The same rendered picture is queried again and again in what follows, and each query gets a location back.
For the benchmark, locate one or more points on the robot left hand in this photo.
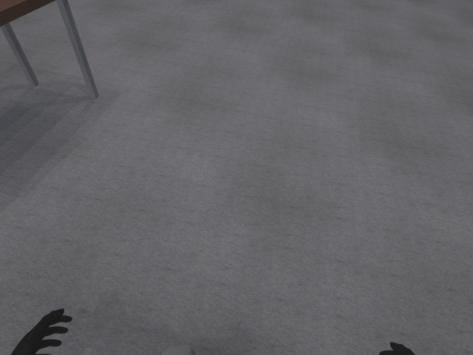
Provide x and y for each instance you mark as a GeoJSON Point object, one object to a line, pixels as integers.
{"type": "Point", "coordinates": [32, 341]}

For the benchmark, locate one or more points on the table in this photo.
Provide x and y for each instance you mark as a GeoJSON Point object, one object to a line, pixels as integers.
{"type": "Point", "coordinates": [13, 9]}

